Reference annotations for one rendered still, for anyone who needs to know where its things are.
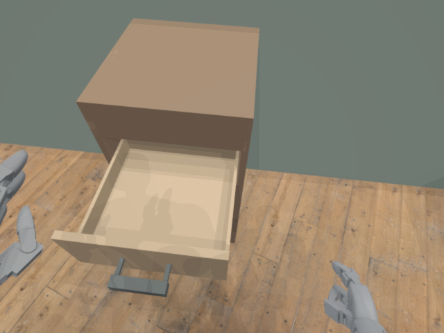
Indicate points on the drawer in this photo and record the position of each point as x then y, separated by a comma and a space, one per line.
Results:
160, 204

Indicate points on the cabinet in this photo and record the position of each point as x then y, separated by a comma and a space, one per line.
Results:
178, 83

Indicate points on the handle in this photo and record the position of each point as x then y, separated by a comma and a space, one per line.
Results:
118, 282

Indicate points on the right robot hand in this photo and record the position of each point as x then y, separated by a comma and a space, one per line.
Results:
353, 304

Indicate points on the robot right forearm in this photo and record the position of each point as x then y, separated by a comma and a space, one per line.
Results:
366, 325

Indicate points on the left robot hand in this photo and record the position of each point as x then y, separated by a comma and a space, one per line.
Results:
19, 255

